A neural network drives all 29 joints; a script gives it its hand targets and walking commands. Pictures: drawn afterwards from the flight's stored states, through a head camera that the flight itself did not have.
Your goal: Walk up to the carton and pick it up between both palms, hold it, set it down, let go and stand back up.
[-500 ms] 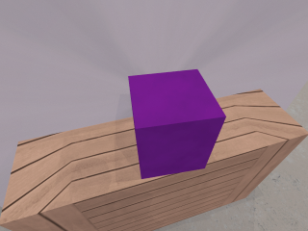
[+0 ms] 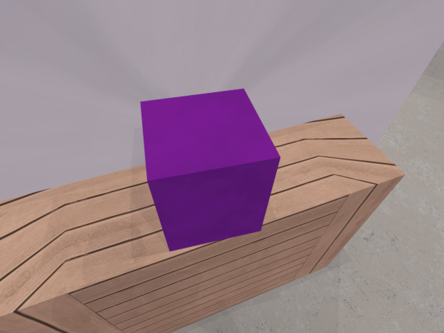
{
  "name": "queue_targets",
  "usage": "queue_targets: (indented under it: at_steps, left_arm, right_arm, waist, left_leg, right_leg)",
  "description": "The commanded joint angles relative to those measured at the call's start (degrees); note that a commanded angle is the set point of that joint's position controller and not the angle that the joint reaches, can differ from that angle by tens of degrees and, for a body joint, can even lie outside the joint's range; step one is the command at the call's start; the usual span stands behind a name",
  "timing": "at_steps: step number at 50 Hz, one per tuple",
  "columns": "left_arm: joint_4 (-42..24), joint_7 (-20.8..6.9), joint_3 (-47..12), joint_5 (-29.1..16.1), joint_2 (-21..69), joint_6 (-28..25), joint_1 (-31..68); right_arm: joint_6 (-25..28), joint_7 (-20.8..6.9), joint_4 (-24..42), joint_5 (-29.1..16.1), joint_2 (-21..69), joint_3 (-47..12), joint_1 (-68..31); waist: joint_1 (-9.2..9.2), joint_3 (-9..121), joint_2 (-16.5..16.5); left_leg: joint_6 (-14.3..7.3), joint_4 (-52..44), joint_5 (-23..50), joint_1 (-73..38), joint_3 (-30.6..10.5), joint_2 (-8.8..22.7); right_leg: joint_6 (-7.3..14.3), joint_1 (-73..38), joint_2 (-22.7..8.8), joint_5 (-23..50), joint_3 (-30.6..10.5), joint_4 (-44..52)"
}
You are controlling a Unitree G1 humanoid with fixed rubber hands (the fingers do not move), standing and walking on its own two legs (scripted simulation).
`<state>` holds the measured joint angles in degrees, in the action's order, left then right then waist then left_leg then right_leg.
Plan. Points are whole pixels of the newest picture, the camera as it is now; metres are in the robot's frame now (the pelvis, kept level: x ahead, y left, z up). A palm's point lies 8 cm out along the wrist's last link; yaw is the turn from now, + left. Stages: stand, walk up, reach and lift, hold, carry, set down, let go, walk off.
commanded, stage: walk up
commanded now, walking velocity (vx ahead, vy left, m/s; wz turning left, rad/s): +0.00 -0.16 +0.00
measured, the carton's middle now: (205, 172) +0.45 +0.03 +0.03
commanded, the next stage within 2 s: none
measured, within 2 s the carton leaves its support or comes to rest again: neither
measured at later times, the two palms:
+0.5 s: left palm out of the picture +0.01 +0.12 -0.15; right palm out of the picture +0.00 -0.30 -0.15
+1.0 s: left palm out of the picture -0.06 +0.24 -0.16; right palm out of the picture +0.06 -0.22 -0.13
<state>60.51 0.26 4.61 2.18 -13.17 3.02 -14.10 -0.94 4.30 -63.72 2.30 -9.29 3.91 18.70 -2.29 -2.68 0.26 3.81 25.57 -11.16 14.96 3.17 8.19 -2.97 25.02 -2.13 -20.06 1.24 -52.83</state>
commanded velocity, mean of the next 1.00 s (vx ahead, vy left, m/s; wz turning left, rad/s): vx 0.00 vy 0.03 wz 0.01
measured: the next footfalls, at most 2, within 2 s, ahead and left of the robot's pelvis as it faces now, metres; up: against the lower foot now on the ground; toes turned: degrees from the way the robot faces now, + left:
right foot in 0.10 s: +0.06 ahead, -0.19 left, +0.00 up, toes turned -3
left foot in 0.44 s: +0.03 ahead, +0.02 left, +0.00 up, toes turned +3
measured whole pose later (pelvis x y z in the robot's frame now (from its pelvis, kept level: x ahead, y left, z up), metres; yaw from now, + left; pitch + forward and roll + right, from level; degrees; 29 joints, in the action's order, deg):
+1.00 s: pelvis +0.01 +0.01 +0.00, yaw +2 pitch +0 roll -2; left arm 64.7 2.0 2.3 1.3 -11.7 2.2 -20.9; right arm -0.3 1.2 -60.4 1.1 -7.7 1.8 12.4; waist 1.7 -0.8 2.2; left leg 0.7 29.2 -14.0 14.8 1.6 2.9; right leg -1.6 15.9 -5.3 -24.6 1.3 -35.4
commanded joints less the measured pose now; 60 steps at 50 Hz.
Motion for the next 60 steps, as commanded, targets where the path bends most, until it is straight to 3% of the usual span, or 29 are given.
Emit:
queue_targets:
  at_steps: [1, 2, 3, 4, 5, 6, 7, 8, 10, 13, 18, 20, 22, 24, 29, 30, 32, 33, 37, 40, 41, 43, 45, 46, 47, 48, 50, 51, 60]
  left_arm:
    - [-4.9, 0.1, -0.4, -1.3, 0.4, -0.2, -0.3]
    - [-5.1, 0.0, -0.3, -1.5, -0.5, -0.2, -1.0]
    - [-3.3, -0.2, -1.4, -2.3, 3.3, -2.1, -6.7]
    - [-1.0, 0.3, -0.4, -2.0, -1.0, -3.5, -10.4]
    - [1.4, 0.7, -0.1, -1.1, -3.9, -4.6, -16.8]
    - [-1.0, 1.2, -0.2, -1.0, -8.7, -4.7, -14.7]
    - [-2.0, 1.3, -0.1, -0.5, -11.6, -3.9, -8.8]
    - [-4.0, 0.5, -0.7, 0.3, -7.5, -3.6, -2.6]
    - [-5.5, 0.6, -2.7, 0.1, -3.3, -4.1, 2.4]
    - [-3.6, 1.1, -3.5, -1.7, -1.2, -5.4, -2.0]
    - [-0.9, 2.0, -4.2, -1.0, -0.7, -5.2, -4.4]
    - [-0.1, 2.1, -4.0, -1.7, -1.1, -4.6, -4.3]
    - [0.2, 1.7, -4.1, -2.6, 0.2, -4.9, -6.7]
    - [1.2, 1.7, -4.8, -2.3, 3.0, -4.6, -6.9]
    - [2.9, 1.4, -4.1, -1.6, 1.1, -4.3, -6.7]
    - [-0.9, 3.2, -0.8, 0.0, -8.6, -4.1, -6.7]
    - [1.8, 5.0, 0.8, -0.2, -12.8, -2.9, -14.4]
    - [2.7, 4.7, -0.2, 0.4, -8.4, -2.9, -15.6]
    - [-0.9, 4.4, -0.4, -0.1, -4.6, -3.2, -4.3]
    - [0.0, 3.8, -0.3, 0.3, -5.0, -3.4, -6.2]
    - [2.9, 3.4, -2.9, -1.7, 2.2, -3.3, -6.9]
    - [2.6, 2.7, -1.4, -0.8, -3.5, -2.9, -6.6]
    - [2.5, 1.7, -1.1, 0.1, -3.9, -3.0, -9.0]
    - [2.7, 1.2, -2.2, 0.1, 0.3, -2.8, -12.8]
    - [2.5, 1.7, -3.2, -0.9, 4.2, -2.0, -14.7]
    - [1.5, 2.0, -2.5, -1.3, 0.9, -0.8, -11.5]
    - [2.0, 0.8, -2.1, -1.5, 0.0, -0.3, -7.9]
    - [3.6, 0.5, -2.5, -1.2, 2.1, -0.4, -11.4]
    - [3.6, 2.2, -3.4, -2.0, 2.7, -2.3, -8.6]
  right_arm:
    - [0.7, 0.0, 2.4, 0.7, -11.8, 2.5, 0.6]
    - [0.5, -0.1, 2.4, 0.8, -13.0, 3.0, 0.8]
    - [0.0, -1.0, -0.7, -1.4, -6.7, 0.8, 1.9]
    - [-0.2, -1.7, -0.8, -1.0, -6.3, 1.3, 2.9]
    - [-0.1, -2.0, 0.0, 0.4, -5.0, 0.7, 3.0]
    - [-1.0, -2.0, 1.0, 1.0, -0.8, -0.4, 6.5]
    - [-2.3, -1.9, 2.0, -0.8, -1.7, -0.2, 6.1]
    - [-3.0, -2.6, 2.7, -1.6, -4.1, -0.2, 0.6]
    - [-2.5, -3.7, -0.1, -1.6, -1.5, -0.5, 3.2]
    - [-1.6, -3.4, -2.1, -0.8, -2.4, -0.6, 5.8]
    - [-0.4, -2.2, -0.4, -2.3, -2.2, -1.6, 0.1]
    - [0.5, -1.8, -1.7, -2.4, -1.6, -2.2, 2.9]
    - [1.5, -1.6, -2.3, -1.5, -5.0, -1.9, 4.3]
    - [1.4, -2.4, -2.9, -2.0, -2.8, -2.5, 0.1]
    - [2.0, -2.0, -3.4, -2.3, -1.7, -3.0, 2.1]
    - [0.3, -2.2, -2.2, -2.7, -12.1, 0.7, -0.9]
    - [-1.3, -2.9, 2.1, -1.2, -8.6, 0.8, -4.4]
    - [-1.7, -3.0, 3.5, -0.2, -7.0, 0.7, -6.0]
    - [-1.5, -4.6, 3.9, 0.4, -2.6, 0.7, -3.2]
    - [-1.7, -4.4, 5.8, -0.7, -2.5, 0.5, -5.2]
    - [-0.7, -4.8, 6.2, -2.3, 2.2, -1.3, -4.8]
    - [0.2, -3.6, 4.7, -2.4, -1.2, -0.6, -1.7]
    - [1.0, -2.3, 1.3, -1.6, -6.0, 0.1, 4.8]
    - [1.7, -2.1, 2.0, -0.9, -8.7, 0.1, 5.9]
    - [1.7, -2.1, 5.0, -1.4, -11.7, -0.5, 0.6]
    - [0.9, -2.5, 4.6, -1.1, -12.8, 0.1, -1.8]
    - [1.6, -3.2, 6.0, -0.8, -6.2, -2.0, -6.5]
    - [1.9, -3.0, 6.4, -0.8, -6.9, -1.9, -7.6]
    - [2.5, -1.8, 2.7, -1.4, -4.3, -3.1, -1.9]
  waist:
    - [-0.35, 0.6, -15.5]
    - [-0.49, 1.3, -16.6]
    - [4.28, 6.4, -18.9]
    - [4.97, 5.9, -7.7]
    - [6.68, 5.4, 3.8]
    - [3.2, 3.6, 17.5]
    - [2.37, 3.4, 23.2]
    - [2.75, -4.0, 19.3]
    - [-1.06, -5.3, 11.6]
    - [-0.66, 1.0, 6.9]
    - [1.86, 1.4, 8.6]
    - [0.19, 2.4, 5.9]
    - [2.36, 5.5, 0.4]
    - [3.55, -1.0, -8.6]
    - [2.38, -2.1, -2.9]
    - [6.48, -3.5, -9.6]
    - [8.71, -0.8, 6.3]
    - [7.82, -1.2, 6.8]
    - [2.8, -0.7, 7.9]
    - [4.21, -0.6, 11.8]
    - [1.62, 3.2, 18.3]
    - [1.31, 3.6, 16.7]
    - [0.79, 4.3, 4.8]
    - [1.65, 4.2, -6.7]
    - [3.57, 1.4, -15.8]
    - [1.64, -1.0, -20.8]
    - [3.54, -8.0, -11.7]
    - [5.22, -5.8, -12.9]
    - [3.39, 1.4, -8.2]
  left_leg:
    - [-9.6, -8.3, 7.9, 0.3, -6.4, 9.7]
    - [-9.3, -7.4, 10.2, 0.1, -6.8, 10.1]
    - [-8.1, -2.6, 3.4, 0.4, -0.3, -0.3]
    - [-4.8, 4.7, -1.5, 2.4, 3.5, -3.8]
    - [-3.5, 10.8, -13.6, 9.6, 2.2, -4.1]
    - [-1.8, 19.3, -27.7, 14.9, 2.1, -6.2]
    - [-3.4, 18.8, -22.1, 5.7, -4.3, -2.8]
    - [-3.6, 19.9, -18.6, 4.5, -4.6, -3.3]
    - [-4.1, 23.0, -12.2, 8.7, -3.1, -5.5]
    - [-4.0, 21.6, -10.2, 4.2, -2.9, -5.7]
    - [-4.2, 4.1, -10.3, 0.9, -2.7, -6.6]
    - [-4.7, -9.5, 5.1, -7.1, -3.3, -5.5]
    - [-5.3, -7.5, 15.4, -16.5, -8.0, -0.3]
    - [-6.2, -7.0, 10.6, -6.6, -7.0, -1.4]
    - [-5.7, -9.3, 6.7, -7.0, -6.4, -2.1]
    - [-3.8, 2.5, 3.1, 5.0, -2.2, -5.3]
    - [-2.7, 24.7, -19.6, 17.2, -0.7, -7.1]
    - [-3.0, 30.1, -17.3, 14.7, -4.4, -4.9]
    - [-1.4, 33.0, -7.6, 12.5, -4.8, -4.9]
    - [0.5, 23.5, -7.8, 11.7, -1.4, -6.1]
    - [-0.7, 11.5, -8.6, 3.3, -1.5, -6.8]
    - [-0.3, 1.2, -3.2, -1.8, 5.2, -11.0]
    - [0.4, -6.9, 6.4, -12.3, 2.0, -7.7]
    - [0.0, -11.2, 3.7, -15.9, -11.0, 3.4]
    - [-3.4, -15.9, -2.1, -6.3, -21.0, 12.6]
    - [-7.8, -19.4, -22.0, 6.7, -22.1, 12.4]
    - [-5.3, -19.0, -15.1, 6.0, -14.5, 4.1]
    - [-5.1, -17.1, -8.5, 3.1, -10.8, 2.8]
    - [-12.1, -8.3, 12.2, -6.6, -11.0, 3.9]
  right_leg:
    - [-1.5, -2.8, -0.7, -3.5, 2.3, 12.4]
    - [-1.3, -4.9, -0.4, -2.8, 3.1, 15.7]
    - [0.1, -16.0, 0.6, 7.0, 2.0, 28.4]
    - [-1.8, -20.9, 2.4, 16.4, 4.8, 33.6]
    - [-3.0, -25.5, -3.8, 15.0, -1.2, 35.6]
    - [-1.6, -20.4, -18.2, 13.7, -18.5, 40.3]
    - [5.7, -4.1, -20.7, -1.4, -21.4, 43.7]
    - [5.7, 2.1, -15.3, -11.2, -20.0, 47.9]
    - [4.0, -6.2, -8.9, 4.5, -9.2, 43.2]
    - [6.5, -12.6, -9.3, 21.8, -6.9, 38.9]
    - [11.5, -17.5, -10.8, 22.5, -9.4, 36.1]
    - [10.0, -17.1, -10.3, 27.5, -8.9, 33.6]
    - [7.0, -12.3, -7.2, 22.1, -6.6, 32.0]
    - [5.7, -15.1, -3.9, 12.9, -3.7, 36.5]
    - [5.2, -16.1, -3.9, 15.6, -3.6, 35.4]
    - [7.1, -22.4, -12.5, 17.3, -8.7, 31.5]
    - [16.2, -24.3, -28.4, 16.4, -25.3, 38.1]
    - [17.6, -16.9, -28.9, 15.4, -27.4, 40.4]
    - [9.6, -9.3, -16.0, 7.3, -9.1, 40.0]
    - [9.4, -10.5, -13.9, 13.1, -5.1, 37.6]
    - [9.0, -9.8, -3.9, 10.0, 1.3, 36.1]
    - [9.2, -12.1, -3.9, 14.0, 2.6, 30.8]
    - [6.4, -6.4, -5.4, 12.0, 1.2, 25.2]
    - [3.4, 0.5, -3.2, -2.4, 1.8, 20.3]
    - [1.6, 1.1, -0.7, -12.1, 2.5, 16.6]
    - [2.3, -6.4, -2.6, -11.8, -0.7, 13.2]
    - [2.9, -3.9, -1.2, -4.8, -1.5, 10.2]
    - [3.0, -3.1, -0.5, -3.1, -0.7, 8.5]
    - [3.3, -11.5, 0.3, 2.5, -0.1, 27.7]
